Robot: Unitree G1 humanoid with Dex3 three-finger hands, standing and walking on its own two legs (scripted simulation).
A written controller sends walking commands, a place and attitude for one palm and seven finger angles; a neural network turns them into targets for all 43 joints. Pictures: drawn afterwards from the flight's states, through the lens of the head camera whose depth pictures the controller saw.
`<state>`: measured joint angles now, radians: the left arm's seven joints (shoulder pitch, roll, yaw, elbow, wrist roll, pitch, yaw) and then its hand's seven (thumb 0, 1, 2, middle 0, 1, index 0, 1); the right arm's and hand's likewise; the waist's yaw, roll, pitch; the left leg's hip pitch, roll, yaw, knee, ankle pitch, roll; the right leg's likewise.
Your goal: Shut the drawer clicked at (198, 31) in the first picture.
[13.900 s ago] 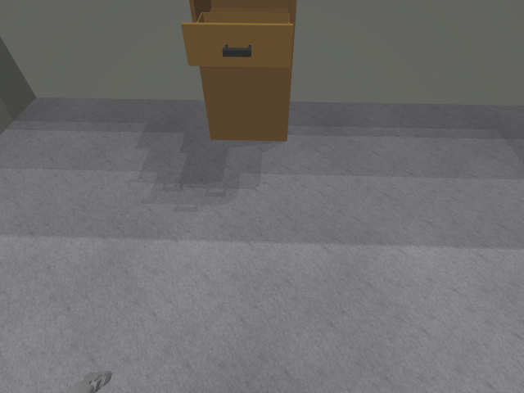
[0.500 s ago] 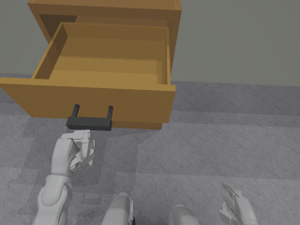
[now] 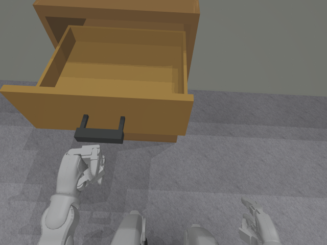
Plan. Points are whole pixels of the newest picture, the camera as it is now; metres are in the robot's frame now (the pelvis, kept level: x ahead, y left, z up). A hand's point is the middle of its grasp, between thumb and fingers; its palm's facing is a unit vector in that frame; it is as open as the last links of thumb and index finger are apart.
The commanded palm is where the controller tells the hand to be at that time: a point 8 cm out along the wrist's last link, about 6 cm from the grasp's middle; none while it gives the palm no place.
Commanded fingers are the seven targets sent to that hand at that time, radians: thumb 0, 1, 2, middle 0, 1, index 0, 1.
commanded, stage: push the drawer shut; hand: left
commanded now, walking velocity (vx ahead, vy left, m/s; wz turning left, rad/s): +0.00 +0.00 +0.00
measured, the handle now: (101, 127) +0.38 +0.17 +0.04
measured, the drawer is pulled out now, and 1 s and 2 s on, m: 0.29 0.20 0.08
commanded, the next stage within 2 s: none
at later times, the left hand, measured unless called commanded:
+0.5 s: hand (105, 150) +0.33 +0.15 +0.03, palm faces -0.03 -1.00 -0.05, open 3.0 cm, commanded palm +0.33 +0.20 +0.04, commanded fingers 0.00 0.90 0.90 -1.40 -1.60 -1.40 -1.60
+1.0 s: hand (113, 123) +0.40 +0.15 +0.03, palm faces -0.01 -1.00 -0.06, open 3.2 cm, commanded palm +0.39 +0.19 +0.04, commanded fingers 0.00 0.90 0.90 -1.40 -1.60 -1.40 -1.60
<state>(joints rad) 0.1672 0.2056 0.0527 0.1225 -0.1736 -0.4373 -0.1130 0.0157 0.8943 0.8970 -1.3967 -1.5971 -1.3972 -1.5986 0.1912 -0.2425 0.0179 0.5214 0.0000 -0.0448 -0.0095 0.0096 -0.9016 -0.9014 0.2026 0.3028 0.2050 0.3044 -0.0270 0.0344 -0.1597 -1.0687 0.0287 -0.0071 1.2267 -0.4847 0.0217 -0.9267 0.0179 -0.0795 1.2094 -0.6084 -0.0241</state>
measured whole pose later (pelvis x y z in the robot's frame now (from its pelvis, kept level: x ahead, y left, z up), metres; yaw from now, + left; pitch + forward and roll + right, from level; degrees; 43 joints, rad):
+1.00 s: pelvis -0.02 +0.00 +0.00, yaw -1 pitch +20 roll -3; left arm -0.45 0.25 0.15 0.71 -0.12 -0.45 -0.07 0.02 0.85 0.95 -1.40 -1.60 -1.40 -1.60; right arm 0.25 -0.26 0.03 0.64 -0.01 -0.02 -0.01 0.01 -0.90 -0.90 0.20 0.30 0.21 0.30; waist -0.08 0.04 -0.14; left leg -1.13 0.03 0.00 1.22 -0.45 0.03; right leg -0.99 0.02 -0.08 1.21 -0.57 -0.02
